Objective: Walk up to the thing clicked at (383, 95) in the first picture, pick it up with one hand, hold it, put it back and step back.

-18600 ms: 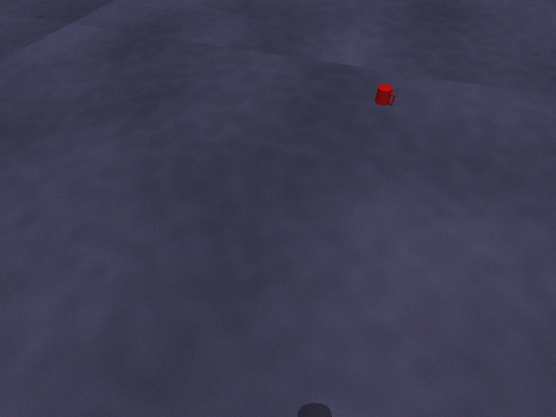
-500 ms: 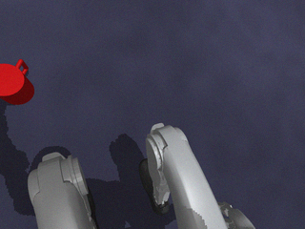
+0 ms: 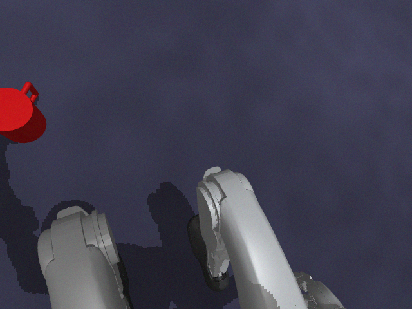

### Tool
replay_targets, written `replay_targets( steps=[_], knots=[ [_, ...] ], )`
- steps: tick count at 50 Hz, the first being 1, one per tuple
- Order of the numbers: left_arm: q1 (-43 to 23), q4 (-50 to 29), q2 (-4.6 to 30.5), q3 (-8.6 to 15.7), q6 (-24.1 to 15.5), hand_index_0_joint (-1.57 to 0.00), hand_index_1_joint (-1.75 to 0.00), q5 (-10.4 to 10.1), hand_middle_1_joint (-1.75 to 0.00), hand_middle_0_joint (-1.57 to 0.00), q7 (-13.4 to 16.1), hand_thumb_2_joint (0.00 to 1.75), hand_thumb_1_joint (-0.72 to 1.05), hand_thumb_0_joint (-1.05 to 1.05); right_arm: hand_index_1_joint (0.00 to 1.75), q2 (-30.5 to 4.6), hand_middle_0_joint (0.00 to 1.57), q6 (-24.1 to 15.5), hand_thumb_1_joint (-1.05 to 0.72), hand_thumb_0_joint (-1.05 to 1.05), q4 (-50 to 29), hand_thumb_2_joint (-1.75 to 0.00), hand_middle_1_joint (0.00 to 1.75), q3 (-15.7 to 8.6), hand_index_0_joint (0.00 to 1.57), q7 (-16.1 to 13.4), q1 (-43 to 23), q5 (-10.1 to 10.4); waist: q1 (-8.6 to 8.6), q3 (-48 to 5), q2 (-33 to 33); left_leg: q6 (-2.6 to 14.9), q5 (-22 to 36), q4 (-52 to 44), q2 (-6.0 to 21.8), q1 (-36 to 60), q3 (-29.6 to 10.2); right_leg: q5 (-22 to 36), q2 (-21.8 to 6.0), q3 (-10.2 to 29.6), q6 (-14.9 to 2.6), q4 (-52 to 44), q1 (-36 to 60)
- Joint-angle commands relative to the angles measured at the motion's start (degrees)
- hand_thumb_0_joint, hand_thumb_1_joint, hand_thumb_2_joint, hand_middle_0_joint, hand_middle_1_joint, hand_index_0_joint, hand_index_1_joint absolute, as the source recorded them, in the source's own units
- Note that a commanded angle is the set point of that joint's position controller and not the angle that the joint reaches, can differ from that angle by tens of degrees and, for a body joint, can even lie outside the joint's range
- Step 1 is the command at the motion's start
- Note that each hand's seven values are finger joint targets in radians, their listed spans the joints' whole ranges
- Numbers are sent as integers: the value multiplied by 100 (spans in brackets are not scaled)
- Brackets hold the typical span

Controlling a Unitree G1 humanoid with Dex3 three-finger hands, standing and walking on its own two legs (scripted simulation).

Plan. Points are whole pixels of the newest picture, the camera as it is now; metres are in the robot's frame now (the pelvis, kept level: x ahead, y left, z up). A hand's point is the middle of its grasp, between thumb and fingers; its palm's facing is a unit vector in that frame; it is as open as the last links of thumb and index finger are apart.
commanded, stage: approach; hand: left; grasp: from above
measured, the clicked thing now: (19, 110) +0.55 +0.28 -0.28
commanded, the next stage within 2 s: close in in 0.70 s
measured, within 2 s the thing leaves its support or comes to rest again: neither
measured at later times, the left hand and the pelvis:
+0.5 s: hand (8, 91) +0.54 +0.26 -0.15, palm faces -0.40 -0.06 -0.92, open 13.9 cm; pelvis +0.00 +0.00 +0.00, yaw -1 degrees
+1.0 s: hand out of the picture +0.51 +0.30 -0.18, palm faces -0.47 -0.06 -0.88, open 13.6 cm; pelvis +0.00 +0.00 +0.00, yaw -1 degrees
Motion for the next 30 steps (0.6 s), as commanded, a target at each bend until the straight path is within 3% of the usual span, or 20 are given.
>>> replay_targets(
  steps=[1, 4, 5, 10, 12, 15, 21, 25, 28, 30],
  knots=[
    [-1864, -792, 1419, 158, 46, -7, -105, -90, -105, -7, 210, 102, -57, 0, 30, -1515, 20, -8, -91, 0, 11, -90, 30, -526, 20, -90, 1293, 27, -92, -3822, 2045, 126, 877, -1448, -17, 2996, 477, 1245, 182, -375, -385, -1310, 1894],
    [-1933, -954, 1425, 137, 53, -5, -105, -94, -102, -8, 188, 109, -61, 0, 30, -1507, 20, -6, -91, 0, 4, -90, 30, -526, 20, -101, 1276, 37, -57, -3933, 2186, 111, 982, -1468, -11, 3182, 477, 1331, 178, -359, -392, -1304, 1896],
    [-1990, -987, 1373, 110, 64, -7, -110, -80, -110, -7, 183, 101, -56, 0, 30, -1489, 20, -3, -91, 0, 30, -90, 30, -515, 20, -104, 1299, 25, -74, -4007, 2230, 107, 1054, -1456, -7, 3218, 492, 1398, 183, -356, -391, -1294, 1967],
    [-2472, -914, 723, -293, 110, -8, -110, -151, -111, -6, 152, 99, -55, 0, 30, -1505, 20, -39, -91, 0, 106, -90, 30, -540, 20, -113, 1388, 28, -423, -3664, 2204, 93, 820, -1514, 22, 3254, 390, 1266, 184, -426, -402, -1357, 1591],
    [-2788, -927, 749, -349, 116, -8, -110, -101, -111, -7, 180, 101, -55, 0, 30, -1540, 20, -45, -91, 0, 98, -90, 30, -521, 20, -127, 1442, 17, -512, -3675, 2256, 88, 724, -1526, 16, 3242, 373, 1199, 188, -441, -410, -1377, 1562],
    [-3076, -685, 467, -551, 208, -8, -112, -63, -113, -7, 254, 102, -55, 0, 30, -1514, 20, -54, -91, 0, 130, -90, 30, -460, 20, -135, 1497, -19, -621, -3711, 2257, 93, 797, -1483, 11, 3209, 424, 1302, 221, -430, -403, -1413, 1670],
    [-3042, -1, 875, -314, 640, -8, -110, 163, -110, -7, 484, 102, -56, 0, 30, -1561, 20, -13, -91, 0, -66, -90, 30, -315, 20, -162, 1474, -29, -516, -3848, 2524, 61, 1151, -1528, 11, 3333, 414, 1559, 219, -444, -442, -1224, 1692],
    [-2815, 159, 1155, -150, 939, -7, -111, 77, -110, -8, 498, 107, -57, 0, 30, -1595, 20, 1, -91, 0, -285, -90, 30, -200, 20, -170, 1360, 26, -483, -3843, 2305, 153, 1162, -1438, 5, 2913, 502, 1600, 239, -359, -404, -1265, 1972],
    [-2621, -106, 1539, 9, 1024, -8, -110, -14, -109, -8, 402, 107, -57, 0, 30, -1609, 20, 47, -91, 0, -377, -90, 30, -163, 20, -211, 1240, 109, -295, -3987, 2311, 174, 1025, -1484, 13, 2788, 534, 1436, 250, -306, -401, -1265, 2149],
    [-2466, -326, 1585, 20, 1048, -7, -110, -94, -110, -8, 265, 107, -58, 0, 30, -1550, 20, 92, -91, 0, -402, -90, 30, -151, 20, -218, 1251, 120, -280, -4101, 2213, 202, 1067, -1388, 36, 2685, 581, 1513, 291, -238, -368, -1302, 2509]
  ],
)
